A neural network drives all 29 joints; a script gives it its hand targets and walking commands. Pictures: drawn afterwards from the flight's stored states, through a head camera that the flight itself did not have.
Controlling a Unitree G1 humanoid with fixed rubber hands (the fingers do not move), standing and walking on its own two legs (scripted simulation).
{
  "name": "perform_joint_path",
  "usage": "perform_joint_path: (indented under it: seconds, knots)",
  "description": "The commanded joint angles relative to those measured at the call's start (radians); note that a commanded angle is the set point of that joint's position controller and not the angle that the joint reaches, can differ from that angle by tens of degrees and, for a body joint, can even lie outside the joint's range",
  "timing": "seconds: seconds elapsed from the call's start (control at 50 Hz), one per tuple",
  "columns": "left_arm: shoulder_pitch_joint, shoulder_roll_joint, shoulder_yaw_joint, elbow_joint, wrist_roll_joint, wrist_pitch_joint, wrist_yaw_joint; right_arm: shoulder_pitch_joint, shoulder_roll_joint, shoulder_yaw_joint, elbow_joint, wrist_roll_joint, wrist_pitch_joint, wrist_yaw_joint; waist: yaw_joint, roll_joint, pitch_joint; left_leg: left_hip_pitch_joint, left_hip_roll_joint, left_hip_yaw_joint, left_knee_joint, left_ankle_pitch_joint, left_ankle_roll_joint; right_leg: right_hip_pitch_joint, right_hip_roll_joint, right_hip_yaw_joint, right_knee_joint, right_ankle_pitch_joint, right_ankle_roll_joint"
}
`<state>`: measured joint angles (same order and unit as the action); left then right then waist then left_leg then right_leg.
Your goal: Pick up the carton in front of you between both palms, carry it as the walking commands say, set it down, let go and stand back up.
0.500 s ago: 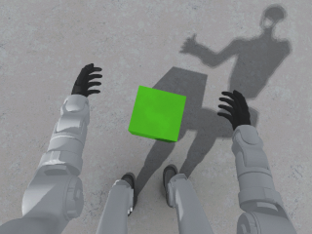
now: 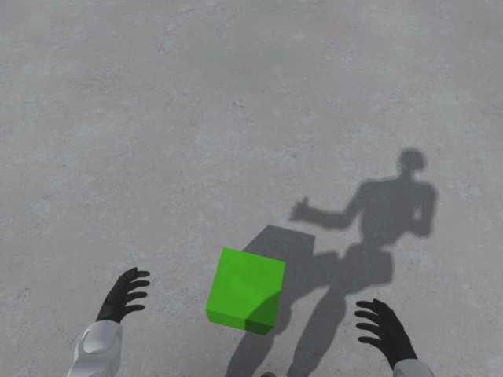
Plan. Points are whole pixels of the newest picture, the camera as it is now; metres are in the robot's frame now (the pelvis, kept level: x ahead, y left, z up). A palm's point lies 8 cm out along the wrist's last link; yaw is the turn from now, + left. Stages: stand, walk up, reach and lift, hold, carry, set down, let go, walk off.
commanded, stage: let go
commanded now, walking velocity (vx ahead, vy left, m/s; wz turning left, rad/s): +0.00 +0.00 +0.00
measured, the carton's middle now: (245, 293) +0.39 -0.03 -0.64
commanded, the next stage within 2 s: stand in 0.62 s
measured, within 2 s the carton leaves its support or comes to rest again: neither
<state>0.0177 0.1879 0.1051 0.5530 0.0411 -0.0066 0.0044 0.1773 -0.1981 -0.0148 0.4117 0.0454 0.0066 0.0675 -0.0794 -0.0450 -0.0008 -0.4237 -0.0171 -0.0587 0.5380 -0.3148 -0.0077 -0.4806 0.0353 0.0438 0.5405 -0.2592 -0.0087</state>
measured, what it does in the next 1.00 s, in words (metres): stands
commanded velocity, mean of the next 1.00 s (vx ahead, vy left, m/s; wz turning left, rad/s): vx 0.00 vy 0.00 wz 0.00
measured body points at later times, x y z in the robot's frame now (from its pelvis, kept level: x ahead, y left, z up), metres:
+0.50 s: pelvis +0.00 +0.02 +0.01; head +0.00 +0.02 +0.46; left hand +0.17 +0.25 -0.07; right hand +0.17 -0.22 -0.06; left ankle -0.04 +0.13 -0.73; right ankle +0.00 -0.11 -0.73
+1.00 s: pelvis +0.00 +0.00 +0.00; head +0.01 -0.02 +0.45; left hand +0.14 +0.30 -0.08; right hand +0.15 -0.29 -0.10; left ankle -0.04 +0.13 -0.73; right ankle +0.00 -0.11 -0.73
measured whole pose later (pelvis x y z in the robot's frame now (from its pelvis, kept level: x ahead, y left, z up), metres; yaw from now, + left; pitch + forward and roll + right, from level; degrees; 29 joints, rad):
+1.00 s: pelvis +0.00 +0.00 +0.00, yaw +1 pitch +0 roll +0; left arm 0.20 0.33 0.06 0.71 0.04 0.01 0.01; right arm 0.21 -0.34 -0.05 0.69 -0.04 0.01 -0.01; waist 0.00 0.04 0.02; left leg -0.17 -0.01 -0.07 0.51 -0.34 -0.01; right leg -0.23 0.04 0.02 0.53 -0.29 -0.02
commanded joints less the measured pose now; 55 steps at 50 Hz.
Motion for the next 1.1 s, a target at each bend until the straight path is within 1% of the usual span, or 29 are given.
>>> perform_joint_path:
  seconds: [0.0,0.06,0.1,0.18,0.3,0.36,0.38,0.4,0.42,0.48,0.54,0.6,0.62,0.64,0.66,0.68,0.7,0.72,0.74,0.82,0.88,0.96,1.08]
  knots:
    - [0.092,0.098,-0.005,-0.127,-0.007,-0.001,-0.017,0.039,-0.102,-0.024,-0.074,0.004,-0.002,0.000,0.051,0.092,-0.190,0.192,-0.030,0.036,-0.119,0.358,-0.017,0.353,0.000,0.000,-0.089,0.455,0.047]
    - [0.141,0.091,-0.025,-0.155,-0.019,0.019,-0.032,0.051,-0.112,-0.039,-0.059,-0.006,0.013,0.006,0.062,0.120,-0.128,0.262,-0.012,0.024,-0.142,0.398,-0.024,0.333,0.017,-0.015,-0.120,0.370,0.032]
    - [0.160,0.087,-0.038,-0.174,-0.031,0.031,-0.040,0.048,-0.122,-0.051,-0.057,-0.018,0.023,0.010,0.066,0.121,-0.095,0.291,-0.003,0.016,-0.153,0.415,-0.028,0.329,0.028,-0.024,-0.133,0.322,0.024]
    - [0.174,0.089,-0.056,-0.208,-0.051,0.058,-0.054,0.035,-0.131,-0.066,-0.070,-0.043,0.048,0.010,0.065,0.089,-0.047,0.310,0.005,0.009,-0.170,0.396,-0.027,0.355,0.038,-0.038,-0.140,0.254,0.019]
    - [0.165,0.100,-0.061,-0.225,-0.056,0.100,-0.068,0.028,-0.126,-0.074,-0.080,-0.071,0.092,0.005,0.062,0.026,0.022,0.282,0.004,0.016,-0.186,0.300,-0.017,0.404,0.036,-0.045,-0.132,0.202,0.020]
    - [0.152,0.099,-0.060,-0.226,-0.050,0.117,-0.075,0.021,-0.121,-0.077,-0.081,-0.074,0.110,0.008,0.062,0.027,0.048,0.267,0.001,0.023,-0.189,0.243,-0.012,0.420,0.031,-0.047,-0.127,0.181,0.020]
    - [0.202,0.105,-0.047,-0.159,-0.064,0.090,-0.055,-0.028,-0.148,-0.086,-0.136,-0.084,0.157,-0.017,0.064,0.018,0.011,0.317,0.007,0.017,-0.159,0.321,-0.011,0.381,0.054,-0.055,-0.103,0.149,0.027]
    - [0.199,0.104,-0.044,-0.166,-0.060,0.085,-0.045,-0.017,-0.150,-0.077,-0.129,-0.082,0.171,-0.027,0.072,0.044,0.014,0.322,0.007,0.016,-0.151,0.346,-0.015,0.374,0.053,-0.053,-0.100,0.144,0.023]
    - [0.202,0.105,-0.043,-0.165,-0.057,0.086,-0.040,-0.017,-0.150,-0.075,-0.127,-0.080,0.176,-0.031,0.074,0.059,0.016,0.325,0.007,0.016,-0.148,0.354,-0.017,0.368,0.053,-0.052,-0.097,0.142,0.023]
    - [0.163,0.107,-0.054,-0.194,-0.051,0.087,-0.035,-0.011,-0.130,-0.049,-0.118,-0.065,0.192,-0.036,0.075,0.099,0.032,0.296,0.002,0.020,-0.150,0.318,-0.017,0.375,0.045,-0.047,-0.095,0.135,0.022]
    - [0.151,0.112,-0.054,-0.196,-0.045,0.092,-0.034,-0.019,-0.124,-0.042,-0.125,-0.063,0.203,-0.041,0.075,0.113,0.047,0.285,-0.005,0.030,-0.152,0.279,-0.013,0.369,0.037,-0.041,-0.101,0.138,0.021]
    - [0.166,0.114,-0.049,-0.181,-0.038,0.103,-0.035,-0.020,-0.127,-0.041,-0.125,-0.067,0.217,-0.047,0.081,0.101,0.066,0.265,-0.011,0.045,-0.156,0.220,-0.008,0.376,0.029,-0.040,-0.112,0.122,0.022]
    - [0.202,0.253,-0.010,-0.045,0.001,0.074,0.001,-0.062,-0.219,-0.073,0.003,-0.078,0.132,-0.084,0.105,0.134,0.078,0.156,0.026,0.009,-0.104,0.049,-0.021,0.245,-0.060,0.018,-0.121,0.080,0.036]
    - [0.194,0.274,-0.008,-0.036,0.012,0.058,0.011,-0.029,-0.210,-0.074,0.023,-0.082,0.092,-0.093,0.094,0.093,0.061,0.167,0.013,0.014,-0.098,-0.020,-0.019,0.239,-0.077,0.049,-0.135,-0.003,0.030]
    - [0.168,0.275,-0.008,-0.033,0.015,0.046,0.012,-0.017,-0.215,-0.073,0.046,-0.087,0.068,-0.094,0.087,0.061,0.054,0.188,0.013,0.010,-0.086,-0.040,-0.014,0.210,-0.088,0.068,-0.150,-0.076,0.026]
    - [0.151,0.266,-0.010,-0.037,0.017,0.037,0.014,-0.005,-0.214,-0.072,0.060,-0.089,0.052,-0.091,0.076,0.029,0.034,0.220,0.023,-0.007,-0.076,-0.062,-0.004,0.184,-0.088,0.075,-0.165,-0.138,0.013]
    - [0.138,0.260,-0.011,-0.031,0.019,0.028,0.014,-0.006,-0.215,-0.070,0.073,-0.091,0.036,-0.087,0.074,0.010,0.027,0.221,0.029,-0.020,-0.069,-0.068,0.003,0.160,-0.084,0.079,-0.171,-0.163,0.005]
    - [0.132,0.250,-0.014,-0.017,0.018,0.019,0.011,-0.002,-0.216,-0.069,0.096,-0.093,0.022,-0.082,0.073,0.013,0.012,0.230,0.035,-0.029,-0.075,-0.050,0.010,0.166,-0.081,0.076,-0.170,-0.153,-0.001]
    - [0.128,0.241,-0.014,-0.004,0.016,0.014,0.011,-0.005,-0.217,-0.069,0.109,-0.093,0.012,-0.080,0.073,0.014,0.006,0.228,0.044,-0.037,-0.077,-0.019,0.012,0.178,-0.080,0.074,-0.161,-0.116,-0.004]
    - [0.132,0.246,-0.014,0.042,0.002,0.002,0.007,-0.023,-0.237,-0.066,0.153,-0.093,-0.007,-0.080,0.083,0.025,-0.029,0.229,0.061,-0.049,-0.073,0.127,0.008,0.246,-0.093,0.072,-0.120,0.086,-0.007]
    - [0.142,0.268,-0.010,0.074,-0.004,-0.002,0.008,-0.017,-0.256,-0.062,0.188,-0.090,-0.013,-0.084,0.086,0.026,-0.057,0.248,0.070,-0.054,-0.071,0.217,0.008,0.286,-0.101,0.069,-0.101,0.193,-0.009]
    - [0.152,0.290,-0.010,0.115,-0.008,-0.002,0.013,-0.006,-0.273,-0.054,0.231,-0.086,-0.016,-0.089,0.087,0.026,-0.067,0.271,0.077,-0.054,-0.072,0.293,0.009,0.312,-0.107,0.069,-0.094,0.281,-0.011]
    - [0.147,0.302,-0.015,0.162,-0.012,0.000,0.018,-0.005,-0.287,-0.045,0.281,-0.082,-0.016,-0.097,0.087,0.042,-0.061,0.286,0.084,-0.052,-0.084,0.362,0.008,0.335,-0.112,0.069,-0.096,0.356,-0.011]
